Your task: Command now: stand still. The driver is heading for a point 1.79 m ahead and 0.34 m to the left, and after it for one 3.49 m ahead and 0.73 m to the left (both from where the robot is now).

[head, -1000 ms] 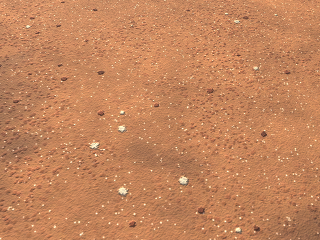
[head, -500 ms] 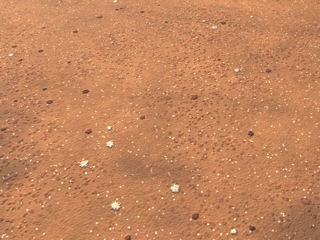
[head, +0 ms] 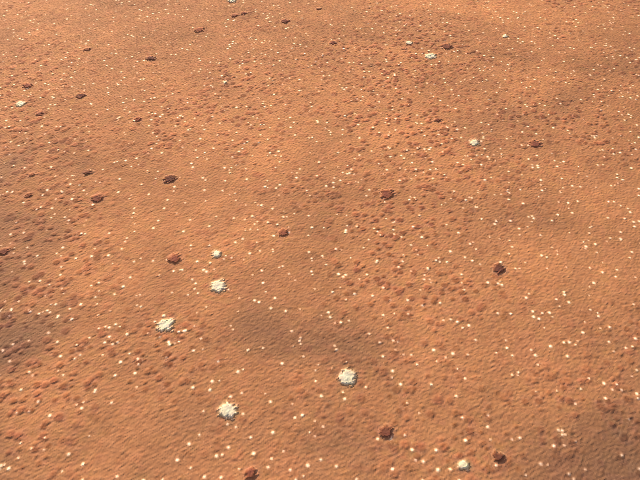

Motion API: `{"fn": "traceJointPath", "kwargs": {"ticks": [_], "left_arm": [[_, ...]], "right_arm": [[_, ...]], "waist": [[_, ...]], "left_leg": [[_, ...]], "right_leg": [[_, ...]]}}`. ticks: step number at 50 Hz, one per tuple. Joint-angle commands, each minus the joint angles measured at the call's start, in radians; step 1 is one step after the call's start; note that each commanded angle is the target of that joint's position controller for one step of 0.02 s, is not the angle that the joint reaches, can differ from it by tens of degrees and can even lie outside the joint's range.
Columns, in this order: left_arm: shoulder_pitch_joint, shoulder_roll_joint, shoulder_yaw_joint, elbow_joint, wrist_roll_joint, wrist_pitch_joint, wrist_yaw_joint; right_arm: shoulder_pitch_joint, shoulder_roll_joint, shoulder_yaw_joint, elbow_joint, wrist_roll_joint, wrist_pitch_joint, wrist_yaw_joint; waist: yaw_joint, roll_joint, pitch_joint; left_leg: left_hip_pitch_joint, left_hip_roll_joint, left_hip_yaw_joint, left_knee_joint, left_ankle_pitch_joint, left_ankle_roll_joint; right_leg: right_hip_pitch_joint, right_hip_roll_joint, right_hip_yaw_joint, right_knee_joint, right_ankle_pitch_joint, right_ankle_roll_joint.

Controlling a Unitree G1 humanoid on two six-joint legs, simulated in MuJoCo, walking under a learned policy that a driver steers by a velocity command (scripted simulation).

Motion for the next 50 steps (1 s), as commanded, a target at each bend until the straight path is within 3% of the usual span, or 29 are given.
{"fn": "traceJointPath", "kwargs": {"ticks": [1,15,29,30,32,34,37,38,39,41,42,43,44,45,47,48,50], "left_arm": [[0.007,0.102,0.022,-0.022,-0.002,-0.011,0.006],[0.034,0.093,0.010,0.099,-0.007,-0.010,0.013],[0.061,0.078,-0.004,0.176,-0.009,-0.007,0.015],[0.079,0.070,-0.006,0.189,-0.010,-0.005,0.016],[0.085,0.102,0.005,0.189,-0.022,-0.001,0.021],[0.095,0.115,0.010,0.179,-0.028,-0.014,0.020],[0.175,0.164,0.030,0.195,-0.040,-0.046,0.007],[0.165,0.169,0.033,0.190,-0.042,-0.051,0.004],[0.125,0.160,0.030,0.174,-0.042,-0.055,0.002],[-0.011,0.138,0.021,0.126,-0.048,-0.058,-0.003],[-0.073,0.079,0.006,0.095,-0.046,-0.069,-0.004],[-0.089,0.048,0.000,0.051,-0.040,-0.092,0.000],[-0.091,0.083,0.008,0.050,-0.047,-0.110,-0.002],[-0.057,0.081,0.008,0.064,-0.055,-0.121,-0.014],[-0.063,0.092,0.016,0.074,-0.048,-0.133,-0.026],[-0.092,0.103,0.025,0.066,-0.039,-0.134,-0.032],[-0.111,0.066,0.021,0.059,-0.036,-0.124,-0.043]], "right_arm": [[0.018,-0.111,-0.021,-0.015,0.001,-0.007,-0.006],[0.052,-0.083,-0.013,0.052,0.002,-0.001,-0.012],[0.098,-0.056,-0.001,0.084,0.003,-0.001,-0.014],[0.118,-0.045,0.001,0.096,0.004,0.000,-0.014],[0.119,-0.053,-0.004,0.092,0.015,0.002,-0.019],[0.100,-0.046,-0.002,0.071,0.017,-0.015,-0.017],[0.079,0.006,0.007,0.043,0.022,-0.063,0.007],[0.079,0.008,0.007,0.037,0.027,-0.076,0.017],[0.097,0.007,0.006,0.037,0.032,-0.087,0.025],[0.254,0.003,0.001,0.088,0.034,-0.099,0.029],[0.386,-0.079,-0.024,0.126,0.027,-0.104,0.028],[0.504,-0.219,-0.059,0.142,0.027,-0.113,0.042],[0.465,-0.157,-0.036,0.129,0.005,-0.123,0.045],[0.397,-0.106,-0.023,0.104,0.004,-0.130,0.046],[0.330,-0.074,-0.009,0.077,0.011,-0.125,0.054],[0.332,-0.041,0.003,0.076,0.009,-0.116,0.054],[0.342,-0.022,0.014,0.072,-0.001,-0.093,0.042]], "waist": [[0.001,-0.005,-0.013],[0.005,0.001,0.005],[0.011,0.003,0.019],[0.012,-0.001,-0.004],[0.018,-0.018,0.045],[0.028,-0.043,0.126],[0.053,-0.174,0.117],[0.045,-0.191,0.122],[0.018,-0.181,0.132],[-0.078,-0.124,0.140],[-0.122,0.058,0.109],[-0.140,0.328,0.056],[-0.102,0.227,0.059],[-0.059,0.147,0.093],[-0.032,0.079,0.095],[-0.033,0.083,0.090],[-0.025,0.104,0.079]], "left_leg": [[0.022,-0.001,0.002,-0.064,0.140,0.012],[0.019,-0.012,0.011,-0.074,0.131,0.019],[0.008,-0.020,0.014,-0.077,0.119,0.025],[0.016,-0.034,0.030,-0.073,0.024,0.028],[-0.049,-0.066,0.056,-0.025,-0.282,0.054],[-0.145,-0.058,0.036,0.012,-0.391,0.081],[-0.241,-0.078,0.069,0.204,-0.209,0.086],[-0.223,-0.063,0.047,0.245,-0.184,0.105],[-0.172,-0.054,0.034,0.214,-0.188,0.129],[0.091,-0.053,0.009,-0.034,-0.140,0.160],[0.234,0.067,-0.205,-0.145,-0.194,0.195],[0.360,0.289,-0.615,-0.306,-0.206,0.312],[0.361,0.349,-0.730,-0.322,-0.158,0.344],[0.357,0.323,-0.624,-0.299,-0.076,0.318],[0.359,0.253,-0.419,-0.309,0.086,0.261],[0.345,0.212,-0.322,-0.319,0.202,0.232],[0.304,0.160,-0.190,-0.306,0.482,0.205]], "right_leg": [[-0.036,-0.042,0.035,-0.099,0.209,-0.020],[-0.040,-0.032,0.016,-0.110,0.191,-0.013],[-0.049,-0.027,0.003,-0.116,0.171,-0.007],[-0.041,-0.017,-0.006,-0.121,0.064,-0.011],[-0.103,-0.009,0.005,-0.124,-0.317,-0.047],[-0.166,-0.063,0.085,-0.165,-0.491,-0.090],[-0.077,-0.225,0.335,-0.275,-0.550,-0.184],[-0.106,-0.271,0.407,-0.305,-0.545,-0.213],[-0.153,-0.276,0.407,-0.306,-0.511,-0.213],[-0.306,-0.175,0.243,-0.181,-0.359,-0.140],[-0.431,-0.057,0.055,0.088,-0.190,-0.065],[-0.582,0.038,-0.072,0.412,-0.177,-0.016],[-0.668,-0.001,0.025,0.608,-0.232,-0.030],[-0.715,-0.045,0.044,0.704,-0.163,-0.052],[-0.747,-0.103,0.014,0.686,-0.014,-0.074],[-0.717,-0.123,-0.006,0.639,0.032,-0.072],[-0.642,-0.107,-0.061,0.540,0.067,-0.047]]}}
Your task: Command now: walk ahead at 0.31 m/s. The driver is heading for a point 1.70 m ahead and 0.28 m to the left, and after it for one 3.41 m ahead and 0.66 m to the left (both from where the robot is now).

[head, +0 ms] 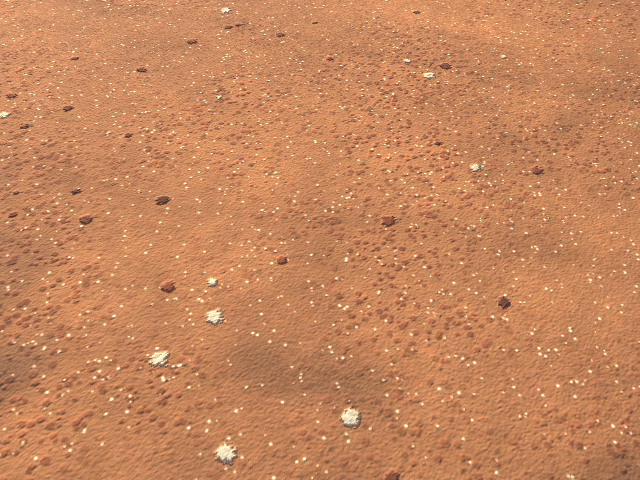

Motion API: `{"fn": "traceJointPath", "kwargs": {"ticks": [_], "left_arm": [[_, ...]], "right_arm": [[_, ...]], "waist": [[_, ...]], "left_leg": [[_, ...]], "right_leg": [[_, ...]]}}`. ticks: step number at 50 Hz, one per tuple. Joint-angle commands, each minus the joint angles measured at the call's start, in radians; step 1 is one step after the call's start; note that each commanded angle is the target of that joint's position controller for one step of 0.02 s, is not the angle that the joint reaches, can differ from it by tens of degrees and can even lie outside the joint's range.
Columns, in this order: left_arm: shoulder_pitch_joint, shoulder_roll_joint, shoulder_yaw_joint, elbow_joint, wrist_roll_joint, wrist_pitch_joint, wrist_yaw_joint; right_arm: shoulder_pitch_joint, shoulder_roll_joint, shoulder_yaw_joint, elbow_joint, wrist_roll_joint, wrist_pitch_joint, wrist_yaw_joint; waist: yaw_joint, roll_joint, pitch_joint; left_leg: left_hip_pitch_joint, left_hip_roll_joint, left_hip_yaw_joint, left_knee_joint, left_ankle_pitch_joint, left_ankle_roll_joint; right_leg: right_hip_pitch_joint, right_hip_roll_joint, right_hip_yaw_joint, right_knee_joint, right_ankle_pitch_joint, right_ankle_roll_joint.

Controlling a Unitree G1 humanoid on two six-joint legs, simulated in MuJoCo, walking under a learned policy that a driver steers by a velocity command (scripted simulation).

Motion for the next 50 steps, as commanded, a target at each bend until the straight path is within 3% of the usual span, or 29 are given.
{"fn": "traceJointPath", "kwargs": {"ticks": [1,4,7,10,11,12,13,14,15,17,20,23,26,27,28,29,31,33,35,37,38,40,42,45,46,47,48,49,50], "left_arm": [[-0.129,0.010,0.001,-0.089,0.007,-0.010,-0.017],[-0.253,-0.028,-0.021,-0.138,0.011,0.003,-0.019],[-0.231,0.041,-0.007,-0.145,0.006,0.020,-0.017],[-0.020,0.123,0.031,-0.069,0.027,0.018,-0.008],[0.062,0.177,0.043,-0.050,0.041,0.019,-0.001],[0.113,0.218,0.042,-0.038,0.064,0.030,0.001],[0.124,0.140,0.019,-0.027,0.051,0.034,-0.011],[-0.001,0.119,0.011,-0.048,0.027,0.032,-0.017],[-0.110,0.081,-0.002,-0.070,0.022,0.031,-0.015],[-0.190,0.052,-0.017,-0.069,0.040,0.025,-0.014],[-0.186,0.075,-0.011,-0.050,0.067,0.032,-0.001],[-0.191,0.097,-0.007,-0.049,0.045,0.047,0.016],[-0.146,0.062,-0.018,-0.017,0.029,0.062,0.019],[-0.116,0.074,-0.012,-0.013,0.031,0.069,0.023],[-0.105,0.071,-0.011,-0.012,0.035,0.074,0.030],[-0.094,0.066,-0.012,-0.006,0.040,0.075,0.036],[-0.058,0.059,-0.012,0.011,0.042,0.075,0.042],[-0.032,0.060,-0.011,0.033,0.039,0.074,0.041],[-0.040,0.067,-0.005,0.037,0.025,0.070,0.038],[-0.095,0.046,-0.006,0.015,0.018,0.051,0.029],[-0.114,0.029,-0.009,0.005,0.015,0.036,0.021],[-0.140,0.036,-0.005,-0.011,0.009,0.011,0.005],[-0.126,0.037,-0.003,-0.011,0.000,-0.003,-0.006],[0.078,0.063,0.022,0.079,0.004,0.004,-0.004],[0.206,0.116,0.042,0.108,0.005,0.009,0.003],[0.332,0.232,0.071,0.126,0.001,0.013,0.006],[0.332,0.177,0.047,0.126,0.018,0.001,0.002],[0.255,0.120,0.026,0.103,0.024,-0.011,0.002],[0.195,0.092,0.015,0.079,0.027,-0.017,-0.002]], "right_arm": [[0.052,-0.096,-0.001,-0.032,-0.012,0.020,-0.017],[0.040,-0.161,-0.006,-0.048,-0.016,0.035,-0.039],[0.017,-0.188,-0.018,-0.044,0.004,0.030,-0.044],[-0.039,-0.174,-0.020,-0.058,0.007,0.032,-0.041],[-0.007,-0.159,-0.014,-0.068,-0.012,0.030,-0.035],[0.166,-0.042,0.017,-0.044,-0.026,0.033,-0.027],[0.192,-0.046,0.014,-0.018,0.001,0.032,-0.023],[0.102,-0.104,-0.004,-0.045,0.019,0.038,-0.023],[0.004,-0.113,-0.010,-0.071,0.020,0.048,-0.033],[-0.033,-0.108,-0.023,-0.081,0.001,0.078,-0.057],[-0.037,-0.071,-0.019,-0.084,-0.003,0.098,-0.077],[-0.067,-0.080,-0.020,-0.082,-0.008,0.117,-0.072],[-0.105,-0.106,-0.024,-0.096,-0.037,0.130,-0.060],[-0.133,-0.163,-0.034,-0.104,-0.029,0.127,-0.063],[-0.157,-0.176,-0.041,-0.093,-0.017,0.117,-0.062],[-0.181,-0.145,-0.035,-0.092,-0.017,0.102,-0.060],[-0.216,-0.123,-0.034,-0.088,-0.017,0.077,-0.056],[-0.181,-0.112,-0.036,-0.074,-0.008,0.064,-0.053],[-0.151,-0.155,-0.052,-0.072,0.005,0.065,-0.054],[-0.088,-0.184,-0.064,-0.068,0.015,0.055,-0.054],[-0.069,-0.211,-0.073,-0.063,0.021,0.045,-0.053],[-0.067,-0.202,-0.076,-0.064,0.018,0.025,-0.051],[-0.102,-0.195,-0.076,-0.078,0.024,0.018,-0.042],[-0.185,-0.205,-0.078,-0.107,0.029,0.030,-0.032],[-0.232,-0.174,-0.068,-0.129,0.023,0.025,-0.029],[-0.226,-0.090,-0.048,-0.164,0.017,0.008,-0.030],[-0.253,-0.114,-0.053,-0.176,0.024,-0.008,-0.031],[-0.257,-0.133,-0.057,-0.179,0.043,-0.019,-0.021],[-0.257,-0.134,-0.057,-0.172,0.046,-0.024,-0.014]], "waist": [[0.001,0.120,0.127],[-0.011,0.143,0.116],[0.036,0.184,0.078],[0.154,0.138,-0.039],[0.166,0.054,-0.129],[0.093,-0.190,-0.312],[0.100,-0.184,-0.419],[0.076,-0.111,-0.254],[0.056,-0.050,-0.128],[0.008,-0.036,-0.042],[-0.013,-0.081,-0.037],[-0.019,-0.068,-0.074],[-0.017,-0.035,0.029],[0.023,0.029,0.090],[0.043,0.111,0.118],[0.050,0.137,0.115],[0.069,0.150,0.079],[0.057,0.102,0.029],[0.039,0.105,0.046],[0.004,0.148,0.092],[-0.001,0.193,0.117],[0.000,0.183,0.136],[0.026,0.148,0.116],[0.125,0.122,0.044],[0.183,0.012,0.015],[0.207,-0.277,-0.037],[0.193,-0.235,-0.031],[0.147,-0.136,0.030],[0.119,-0.076,0.045]], "left_leg": [[0.104,0.208,-0.154,-0.153,0.627,0.111],[-0.069,0.154,-0.055,-0.149,0.704,0.100],[-0.060,0.197,-0.073,-0.102,0.764,0.087],[-0.001,0.158,-0.058,0.153,0.867,0.028],[-0.120,0.107,-0.037,0.338,0.634,-0.009],[-0.358,-0.017,-0.019,0.715,-0.127,-0.062],[-0.361,-0.052,-0.145,0.902,-0.374,-0.080],[-0.406,-0.003,-0.144,0.942,-0.337,-0.082],[-0.431,0.036,-0.109,0.914,-0.278,-0.084],[-0.323,0.089,-0.106,0.766,-0.197,-0.090],[-0.208,0.072,-0.063,0.512,-0.196,-0.090],[-0.094,0.061,-0.038,0.293,0.024,-0.072],[-0.033,0.081,-0.060,0.124,0.099,-0.019],[-0.155,0.103,-0.085,0.071,-0.046,0.009],[-0.289,0.088,-0.090,0.033,-0.177,0.020],[-0.337,0.086,-0.093,-0.005,-0.194,0.012],[-0.329,0.087,-0.095,-0.017,-0.103,-0.013],[-0.262,0.078,-0.085,0.002,-0.086,-0.010],[-0.238,0.091,-0.121,-0.001,-0.261,0.041],[-0.173,0.200,-0.279,-0.085,-0.395,0.118],[-0.123,0.286,-0.394,-0.132,-0.394,0.166],[-0.059,0.358,-0.463,-0.134,-0.229,0.203],[-0.037,0.331,-0.384,-0.101,-0.081,0.171],[-0.282,0.191,-0.183,0.011,0.063,0.091],[-0.399,0.117,-0.082,0.229,0.159,0.041],[-0.626,-0.014,0.048,0.581,0.014,-0.032],[-0.754,-0.011,-0.066,0.813,-0.219,-0.024],[-0.831,0.048,-0.119,0.913,-0.164,0.010],[-0.836,0.089,-0.110,0.918,-0.072,0.032]], "right_leg": [[-0.251,-0.030,-0.024,-0.146,0.092,0.023],[-0.003,0.042,-0.086,-0.431,0.227,0.056],[0.135,0.054,-0.034,-0.524,0.320,0.029],[0.375,0.081,-0.026,-0.646,0.439,-0.038],[0.584,-0.040,0.082,-0.600,0.780,-0.075],[0.878,-0.321,0.370,-0.551,1.103,-0.268],[0.820,-0.368,0.544,-0.671,0.956,-0.337],[0.630,-0.322,0.452,-0.735,0.715,-0.293],[0.483,-0.271,0.360,-0.780,0.557,-0.239],[0.242,-0.199,0.235,-0.843,0.416,-0.178],[0.144,-0.146,0.166,-0.868,0.345,-0.173],[0.118,-0.141,0.177,-0.890,0.030,-0.156],[0.005,-0.078,0.153,-0.907,-0.316,-0.033],[0.045,-0.032,0.105,-0.884,-0.288,0.004],[0.157,0.008,0.058,-0.835,-0.189,0.022],[0.238,0.013,0.052,-0.785,-0.102,0.025],[0.308,0.016,0.036,-0.734,0.013,0.009],[0.307,0.027,0.021,-0.706,-0.004,-0.006],[0.224,0.060,-0.014,-0.639,-0.196,-0.016],[0.075,0.075,-0.039,-0.520,-0.203,-0.017],[0.003,0.069,-0.046,-0.449,-0.128,-0.022],[-0.084,0.015,0.001,-0.373,-0.128,-0.041],[-0.038,0.002,-0.006,-0.460,-0.142,-0.049],[0.434,0.076,-0.068,-0.617,0.074,-0.031],[0.578,-0.030,0.094,-0.697,0.015,-0.071],[0.755,-0.252,0.496,-0.858,-0.061,-0.202],[0.760,-0.348,0.689,-0.916,-0.056,-0.263],[0.729,-0.340,0.606,-0.896,-0.023,-0.240],[0.691,-0.296,0.491,-0.896,0.030,-0.204]]}}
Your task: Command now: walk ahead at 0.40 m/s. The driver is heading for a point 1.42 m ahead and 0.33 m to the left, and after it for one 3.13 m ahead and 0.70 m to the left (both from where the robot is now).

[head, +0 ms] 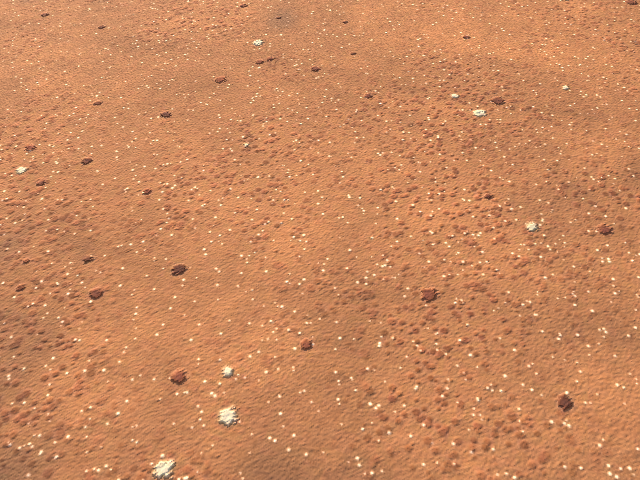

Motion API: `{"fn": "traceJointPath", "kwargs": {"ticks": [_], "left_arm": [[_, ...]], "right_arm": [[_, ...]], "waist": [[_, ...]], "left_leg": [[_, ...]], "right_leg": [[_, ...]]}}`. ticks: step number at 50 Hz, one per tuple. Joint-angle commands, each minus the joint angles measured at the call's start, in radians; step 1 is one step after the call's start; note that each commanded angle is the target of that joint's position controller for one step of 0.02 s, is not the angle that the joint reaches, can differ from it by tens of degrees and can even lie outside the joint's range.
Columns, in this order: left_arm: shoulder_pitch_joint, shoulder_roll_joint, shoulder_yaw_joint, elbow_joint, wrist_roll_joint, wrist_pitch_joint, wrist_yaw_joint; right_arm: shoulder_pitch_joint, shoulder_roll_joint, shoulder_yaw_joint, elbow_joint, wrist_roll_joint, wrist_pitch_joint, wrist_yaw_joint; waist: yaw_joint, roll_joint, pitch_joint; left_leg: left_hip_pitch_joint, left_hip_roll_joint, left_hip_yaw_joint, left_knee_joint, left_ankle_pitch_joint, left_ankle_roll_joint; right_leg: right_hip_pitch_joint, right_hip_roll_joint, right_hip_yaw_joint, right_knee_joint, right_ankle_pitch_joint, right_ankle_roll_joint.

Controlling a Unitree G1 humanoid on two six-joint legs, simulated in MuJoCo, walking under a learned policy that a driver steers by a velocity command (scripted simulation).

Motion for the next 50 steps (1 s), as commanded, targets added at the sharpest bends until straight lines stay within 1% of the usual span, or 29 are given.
{"fn": "traceJointPath", "kwargs": {"ticks": [1,3,5,9,14,17,18,19,20,21,22,23,24,25,26,28,30,33,36,40,42,43,44,45,46,47,48,49,50], "left_arm": [[0.131,0.095,0.000,-0.002,0.011,-0.013,-0.008],[0.127,0.066,-0.015,-0.005,0.015,-0.004,-0.010],[0.154,0.085,-0.015,0.001,0.018,0.005,0.003],[0.143,0.121,-0.009,-0.009,0.027,0.007,0.025],[0.202,0.126,-0.001,0.013,0.013,0.005,0.025],[0.169,0.158,0.011,-0.008,0.016,0.022,0.031],[0.157,0.171,0.016,-0.019,0.021,0.032,0.035],[0.135,0.177,0.017,-0.035,0.025,0.044,0.039],[0.127,0.177,0.013,-0.059,0.030,0.044,0.042],[0.225,0.039,-0.030,-0.100,0.044,0.017,0.018],[0.182,0.060,-0.031,-0.105,0.017,-0.035,-0.003],[0.062,0.143,-0.005,-0.151,-0.023,-0.062,-0.011],[0.010,0.154,-0.003,-0.171,-0.026,-0.073,-0.004],[0.000,0.153,0.006,-0.165,-0.009,-0.069,0.008],[0.028,0.151,0.015,-0.166,0.003,-0.052,0.017],[0.043,0.123,0.019,-0.184,0.018,-0.019,0.025],[-0.020,0.111,0.020,-0.219,0.035,-0.004,0.034],[-0.160,0.095,0.016,-0.271,0.036,-0.004,0.037],[-0.261,0.078,0.007,-0.307,0.024,-0.014,0.024],[-0.311,0.108,0.006,-0.335,0.015,-0.032,-0.003],[-0.301,0.129,0.011,-0.344,0.014,-0.044,-0.013],[-0.262,0.138,0.014,-0.337,0.013,-0.049,-0.014],[-0.167,0.165,0.028,-0.311,0.019,-0.053,-0.010],[-0.011,0.213,0.044,-0.287,0.032,-0.057,-0.004],[0.157,0.310,0.075,-0.247,0.038,-0.046,-0.001],[0.200,0.251,0.066,-0.217,0.011,-0.035,-0.013],[0.142,0.175,0.043,-0.234,0.000,-0.030,-0.013],[0.067,0.148,0.031,-0.254,0.008,-0.021,-0.012],[0.016,0.127,0.021,-0.259,0.015,-0.016,-0.014]], "right_arm": [[-0.127,-0.082,-0.014,-0.112,0.004,-0.048,0.011],[-0.139,-0.079,-0.022,-0.115,-0.009,-0.038,0.016],[-0.163,-0.049,-0.017,-0.125,-0.010,-0.023,0.023],[-0.339,-0.008,0.010,-0.196,-0.010,-0.012,0.033],[-0.458,-0.029,0.021,-0.259,-0.002,-0.007,0.062],[-0.423,-0.073,0.004,-0.278,-0.007,-0.009,0.080],[-0.350,-0.105,-0.013,-0.266,-0.007,-0.006,0.083],[-0.202,-0.146,-0.038,-0.230,-0.005,-0.001,0.083],[-0.044,-0.208,-0.068,-0.197,-0.007,0.008,0.070],[0.044,-0.301,-0.086,-0.196,-0.018,0.013,0.058],[0.056,-0.245,-0.065,-0.195,-0.025,0.013,0.053],[0.002,-0.195,-0.051,-0.200,-0.026,0.005,0.050],[-0.089,-0.165,-0.041,-0.223,-0.023,-0.004,0.051],[-0.162,-0.138,-0.031,-0.246,-0.027,-0.009,0.055],[-0.202,-0.125,-0.024,-0.262,-0.035,-0.013,0.055],[-0.207,-0.130,-0.023,-0.269,-0.031,-0.013,0.049],[-0.165,-0.160,-0.029,-0.266,-0.029,-0.015,0.033],[-0.090,-0.185,-0.037,-0.260,-0.024,-0.010,0.013],[-0.036,-0.190,-0.039,-0.251,-0.016,0.000,0.005],[0.029,-0.163,-0.031,-0.225,-0.014,0.008,0.000],[0.039,-0.172,-0.032,-0.223,-0.023,0.014,-0.003],[0.035,-0.174,-0.032,-0.225,-0.025,0.019,-0.003],[0.027,-0.158,-0.025,-0.233,-0.027,0.020,-0.002],[0.008,-0.121,-0.009,-0.252,-0.034,0.016,0.004],[0.132,-0.069,0.009,-0.256,-0.013,0.000,0.008],[0.145,-0.100,0.010,-0.253,-0.002,-0.009,0.007],[0.045,-0.183,-0.010,-0.268,0.008,-0.013,0.008],[-0.037,-0.181,-0.009,-0.288,-0.002,-0.012,0.007],[-0.079,-0.166,-0.008,-0.302,-0.020,-0.013,0.008]], "waist": [[0.042,-0.084,0.065],[0.021,-0.093,0.061],[0.015,-0.094,0.069],[0.040,-0.086,0.119],[0.055,-0.076,0.147],[0.000,-0.112,0.071],[-0.045,-0.136,0.014],[-0.122,-0.143,-0.065],[-0.192,-0.096,-0.144],[-0.115,0.165,-0.294],[-0.131,0.136,-0.390],[-0.135,0.109,-0.227],[-0.093,0.011,-0.121],[-0.044,-0.064,-0.060],[0.000,-0.055,-0.038],[0.031,-0.019,-0.017],[0.022,0.000,0.008],[-0.029,0.020,0.031],[-0.073,0.047,0.025],[-0.098,0.053,0.015],[-0.082,0.078,0.012],[-0.056,0.095,0.004],[-0.009,0.095,-0.045],[0.066,0.047,-0.172],[0.064,-0.198,-0.335],[0.076,-0.313,-0.331],[0.087,-0.193,-0.175],[0.070,-0.108,-0.083],[0.045,-0.076,-0.011]], "left_leg": [[-0.554,0.084,-0.041,0.206,0.118,0.052],[-0.471,0.109,-0.013,0.114,0.202,0.044],[-0.459,0.104,0.017,0.039,0.253,0.018],[-0.373,0.070,0.058,-0.263,0.446,0.005],[-0.330,0.037,0.071,-0.421,0.500,0.055],[-0.228,-0.027,0.123,-0.420,0.393,0.109],[-0.139,-0.061,0.146,-0.407,0.344,0.127],[0.046,-0.099,0.159,-0.435,0.343,0.152],[0.333,-0.043,0.030,-0.450,0.327,0.195],[0.732,0.244,-0.522,-0.503,0.144,0.391],[0.788,0.327,-0.840,-0.707,0.023,0.422],[0.675,0.284,-0.694,-0.743,0.041,0.350],[0.493,0.244,-0.546,-0.763,0.136,0.313],[0.326,0.202,-0.446,-0.783,0.240,0.290],[0.207,0.166,-0.372,-0.802,0.307,0.274],[0.077,0.131,-0.307,-0.826,0.358,0.274],[0.004,0.104,-0.252,-0.842,0.379,0.276],[-0.003,0.066,-0.225,-0.831,0.335,0.235],[0.017,0.055,-0.230,-0.800,0.299,0.198],[0.168,0.117,-0.297,-0.706,0.285,0.193],[0.230,0.148,-0.338,-0.651,0.350,0.185],[0.246,0.146,-0.344,-0.616,0.415,0.175],[0.243,0.105,-0.325,-0.527,0.536,0.155],[0.153,0.052,-0.263,-0.301,0.531,0.122],[-0.199,-0.089,-0.128,0.050,0.288,0.035],[-0.398,-0.104,-0.135,0.217,-0.142,0.020],[-0.486,-0.051,-0.167,0.288,-0.085,0.030],[-0.480,-0.003,-0.121,0.279,-0.002,0.031],[-0.462,0.031,-0.093,0.213,0.061,0.028]], "right_leg": [[0.365,-0.337,0.458,-0.314,0.115,-0.179],[0.299,-0.276,0.317,-0.334,0.300,-0.137],[0.273,-0.256,0.237,-0.356,0.392,-0.136],[0.156,-0.215,0.095,-0.418,0.391,-0.108],[0.262,-0.264,0.002,-0.415,0.456,-0.091],[0.374,-0.288,-0.051,-0.248,0.904,-0.061],[0.394,-0.286,-0.068,-0.124,1.060,-0.048],[0.347,-0.265,-0.090,0.075,1.121,-0.028],[0.133,-0.233,-0.092,0.347,0.945,0.004],[-0.321,-0.039,-0.060,0.796,0.151,0.074],[-0.469,0.026,0.153,0.949,-0.235,0.046],[-0.568,-0.037,0.186,0.950,-0.166,0.016],[-0.543,-0.089,0.174,0.868,-0.068,0.006],[-0.477,-0.122,0.164,0.780,-0.022,0.014],[-0.391,-0.153,0.170,0.716,0.002,0.024],[-0.322,-0.168,0.155,0.618,0.009,0.056],[-0.327,-0.157,0.131,0.500,0.097,0.092],[-0.341,-0.119,0.129,0.249,0.306,0.112],[-0.279,-0.069,0.118,0.065,0.420,0.112],[-0.285,-0.068,0.135,-0.026,0.393,0.089],[-0.255,-0.058,0.122,-0.050,0.288,0.062],[-0.201,-0.048,0.103,-0.077,0.250,0.041],[-0.067,-0.040,0.093,-0.104,0.243,0.006],[0.174,-0.153,0.195,-0.062,0.266,-0.062],[0.579,-0.361,0.564,-0.074,0.142,-0.227],[0.633,-0.439,0.825,-0.206,-0.063,-0.260],[0.520,-0.405,0.740,-0.228,-0.171,-0.209],[0.386,-0.364,0.608,-0.246,-0.110,-0.174],[0.263,-0.323,0.521,-0.281,-0.014,-0.169]]}}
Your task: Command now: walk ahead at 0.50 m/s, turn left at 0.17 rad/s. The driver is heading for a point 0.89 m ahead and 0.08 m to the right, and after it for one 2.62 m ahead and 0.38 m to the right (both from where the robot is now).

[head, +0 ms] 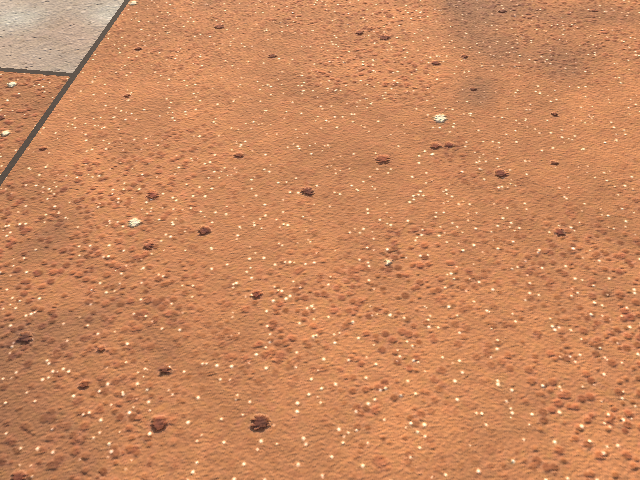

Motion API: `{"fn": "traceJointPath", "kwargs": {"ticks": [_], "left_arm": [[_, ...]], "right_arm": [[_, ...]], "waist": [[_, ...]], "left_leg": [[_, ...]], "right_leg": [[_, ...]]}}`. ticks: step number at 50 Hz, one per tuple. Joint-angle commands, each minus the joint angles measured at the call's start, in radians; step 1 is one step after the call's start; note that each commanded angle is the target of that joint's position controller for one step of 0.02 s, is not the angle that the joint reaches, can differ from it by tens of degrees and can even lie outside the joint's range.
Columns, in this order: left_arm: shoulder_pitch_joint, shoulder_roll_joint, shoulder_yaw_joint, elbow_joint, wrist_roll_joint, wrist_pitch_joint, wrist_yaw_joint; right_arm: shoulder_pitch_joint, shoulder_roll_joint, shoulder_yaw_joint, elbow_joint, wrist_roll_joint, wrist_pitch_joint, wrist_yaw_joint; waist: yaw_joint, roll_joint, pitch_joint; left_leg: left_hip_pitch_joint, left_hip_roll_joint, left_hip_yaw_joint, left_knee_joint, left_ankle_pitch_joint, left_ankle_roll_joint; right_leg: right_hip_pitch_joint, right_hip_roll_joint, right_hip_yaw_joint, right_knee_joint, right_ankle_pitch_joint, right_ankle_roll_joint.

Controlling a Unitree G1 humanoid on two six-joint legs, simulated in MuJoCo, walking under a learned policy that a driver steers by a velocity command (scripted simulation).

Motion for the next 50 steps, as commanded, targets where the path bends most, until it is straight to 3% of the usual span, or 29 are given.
{"fn": "traceJointPath", "kwargs": {"ticks": [1,4,6,9,11,15,17,18,19,20,21,22,23,24,25,26,28,30,34,37,40,43,46,47,48,49,50], "left_arm": [[0.100,0.100,0.021,-0.016,0.008,0.010,0.000],[0.112,0.113,0.023,0.002,0.003,0.006,-0.002],[0.137,0.144,0.032,0.017,-0.003,0.008,0.005],[0.173,0.159,0.034,0.035,-0.011,0.019,0.014],[0.213,0.167,0.034,0.051,-0.018,0.025,0.016],[0.277,0.176,0.034,0.085,-0.024,0.044,0.019],[0.275,0.192,0.039,0.091,-0.024,0.056,0.023],[0.262,0.204,0.042,0.089,-0.023,0.061,0.025],[0.247,0.203,0.040,0.086,-0.022,0.066,0.027],[0.241,0.180,0.029,0.073,-0.013,0.066,0.029],[0.300,0.098,0.003,0.040,0.005,0.052,0.027],[0.365,0.045,-0.017,0.053,-0.001,0.030,0.019],[0.279,0.153,0.012,0.042,-0.030,0.018,0.013],[0.194,0.173,0.017,0.014,-0.038,0.012,0.012],[0.155,0.161,0.018,0.009,-0.024,0.013,0.017],[0.155,0.150,0.023,0.010,-0.012,0.023,0.019],[0.205,0.102,0.017,0.028,-0.019,0.052,0.019],[0.185,0.089,0.017,0.021,-0.020,0.070,0.022],[0.084,0.083,0.021,-0.014,-0.016,0.068,0.017],[-0.013,0.064,0.012,-0.046,-0.013,0.061,0.001],[-0.101,0.051,0.002,-0.094,-0.014,0.061,-0.016],[-0.155,0.057,0.002,-0.145,-0.016,0.061,-0.037],[-0.071,0.102,0.027,-0.161,-0.016,0.067,-0.048],[0.061,0.145,0.052,-0.133,-0.015,0.067,-0.045],[0.215,0.216,0.084,-0.103,-0.008,0.069,-0.029],[0.261,0.343,0.109,-0.105,0.002,0.074,-0.010],[0.275,0.305,0.094,-0.136,0.002,0.072,-0.007]], "right_arm": [[-0.089,-0.113,-0.029,-0.112,-0.018,-0.023,0.000],[-0.071,-0.061,-0.019,-0.115,-0.018,-0.014,0.003],[-0.131,-0.048,-0.011,-0.141,-0.023,-0.014,0.001],[-0.228,-0.026,0.000,-0.167,-0.022,-0.020,0.008],[-0.294,-0.024,0.003,-0.183,-0.015,-0.024,0.016],[-0.392,-0.041,0.001,-0.228,-0.004,-0.030,0.035],[-0.387,-0.063,-0.006,-0.237,-0.005,-0.035,0.044],[-0.345,-0.083,-0.014,-0.229,-0.007,-0.037,0.045],[-0.240,-0.112,-0.032,-0.199,-0.011,-0.036,0.041],[-0.075,-0.164,-0.056,-0.154,-0.016,-0.034,0.032],[0.074,-0.258,-0.078,-0.135,-0.039,-0.028,0.023],[0.112,-0.252,-0.073,-0.116,-0.026,-0.020,0.029],[0.080,-0.174,-0.051,-0.117,-0.017,-0.019,0.029],[-0.001,-0.151,-0.040,-0.128,-0.012,-0.019,0.028],[-0.067,-0.129,-0.033,-0.137,-0.021,-0.019,0.030],[-0.110,-0.104,-0.026,-0.141,-0.030,-0.023,0.035],[-0.140,-0.086,-0.026,-0.132,-0.033,-0.037,0.039],[-0.132,-0.102,-0.033,-0.110,-0.036,-0.050,0.035],[-0.093,-0.119,-0.039,-0.070,-0.042,-0.052,0.016],[-0.076,-0.135,-0.040,-0.052,-0.036,-0.049,0.006],[-0.020,-0.148,-0.045,-0.018,-0.028,-0.035,0.000],[0.003,-0.160,-0.051,0.001,-0.019,-0.009,-0.005],[-0.029,-0.200,-0.061,-0.014,-0.015,0.017,-0.022],[-0.048,-0.203,-0.060,-0.023,-0.018,0.028,-0.030],[-0.058,-0.197,-0.055,-0.042,-0.017,0.027,-0.038],[0.047,-0.072,-0.014,-0.090,-0.059,-0.001,-0.023],[0.029,-0.099,-0.005,-0.094,-0.049,-0.040,-0.003]], "waist": [[0.052,-0.094,0.001],[0.027,-0.125,-0.003],[0.036,-0.105,0.005],[0.065,-0.102,0.014],[0.089,-0.102,0.026],[0.107,-0.108,0.056],[0.083,-0.118,0.047],[0.051,-0.127,0.019],[-0.011,-0.121,-0.046],[-0.082,-0.099,-0.157],[-0.096,0.077,-0.320],[-0.075,0.254,-0.424],[-0.090,0.156,-0.300],[-0.069,0.106,-0.163],[-0.039,0.039,-0.094],[-0.003,0.038,-0.051],[0.041,0.064,-0.044],[0.049,0.052,-0.013],[0.023,0.021,0.022],[-0.014,0.012,0.048],[-0.052,-0.003,0.079],[-0.059,0.004,0.087],[0.011,0.065,-0.003],[0.086,0.062,-0.067],[0.163,0.013,-0.152],[0.085,-0.248,-0.291],[0.112,-0.205,-0.477]], "left_leg": [[-0.394,0.148,-0.003,0.048,0.109,-0.003],[-0.335,0.171,0.041,-0.054,0.161,-0.024],[-0.357,0.179,0.058,-0.169,0.238,-0.043],[-0.311,0.162,0.085,-0.375,0.407,-0.050],[-0.263,0.138,0.106,-0.477,0.486,-0.051],[-0.272,0.118,0.102,-0.573,0.459,-0.025],[-0.235,0.105,0.106,-0.608,0.389,0.001],[-0.157,0.084,0.124,-0.625,0.361,0.018],[0.000,0.057,0.150,-0.653,0.368,0.043],[0.256,0.094,0.117,-0.626,0.398,0.081],[0.649,0.348,-0.225,-0.600,0.380,0.196],[0.782,0.470,-0.586,-0.747,0.219,0.284],[0.698,0.429,-0.528,-0.785,0.119,0.240],[0.543,0.395,-0.385,-0.811,0.174,0.206],[0.402,0.354,-0.292,-0.844,0.261,0.192],[0.297,0.317,-0.219,-0.880,0.334,0.183],[0.197,0.293,-0.128,-0.944,0.372,0.183],[0.161,0.291,-0.048,-0.983,0.425,0.186],[0.199,0.274,0.085,-1.002,0.498,0.153],[0.218,0.265,0.165,-1.017,0.497,0.123],[0.332,0.300,0.199,-0.995,0.526,0.115],[0.460,0.338,0.221,-0.917,0.655,0.100],[0.491,0.336,0.271,-0.706,1.135,0.062],[0.449,0.304,0.295,-0.517,1.234,0.035],[0.270,0.256,0.305,-0.257,1.079,-0.016],[-0.182,0.089,0.284,0.150,0.218,-0.094],[-0.333,-0.020,0.065,0.343,-0.233,-0.106]], "right_leg": [[0.318,-0.300,0.400,-0.278,-0.071,-0.182],[0.241,-0.255,0.275,-0.330,0.103,-0.191],[0.242,-0.255,0.221,-0.350,0.201,-0.200],[0.237,-0.218,0.131,-0.358,0.248,-0.170],[0.238,-0.209,0.102,-0.355,0.224,-0.157],[0.349,-0.270,0.125,-0.314,0.229,-0.144],[0.406,-0.295,0.131,-0.265,0.304,-0.126],[0.417,-0.291,0.119,-0.207,0.430,-0.114],[0.400,-0.258,0.083,-0.084,0.579,-0.094],[0.292,-0.209,0.045,0.117,0.564,-0.063],[-0.055,-0.101,-0.016,0.497,0.226,-0.005],[-0.287,0.006,0.078,0.712,-0.425,0.015],[-0.396,-0.057,0.128,0.801,-0.403,0.002],[-0.423,-0.105,0.090,0.781,-0.301,-0.006],[-0.383,-0.140,0.072,0.730,-0.219,-0.002],[-0.329,-0.168,0.074,0.679,-0.167,0.003],[-0.245,-0.189,0.078,0.643,-0.113,0.015],[-0.272,-0.191,0.089,0.603,-0.046,0.029],[-0.336,-0.164,0.123,0.409,0.174,0.037],[-0.301,-0.142,0.068,0.247,0.297,0.027],[-0.344,-0.134,0.042,0.160,0.282,0.009],[-0.386,-0.115,0.000,0.118,0.152,-0.019],[-0.201,-0.026,-0.094,0.119,-0.006,-0.071],[-0.031,0.020,-0.110,0.076,0.018,-0.097],[0.250,-0.011,-0.015,0.019,0.170,-0.144],[0.685,-0.297,0.430,0.075,0.462,-0.319],[0.816,-0.430,0.779,-0.055,0.552,-0.437]]}}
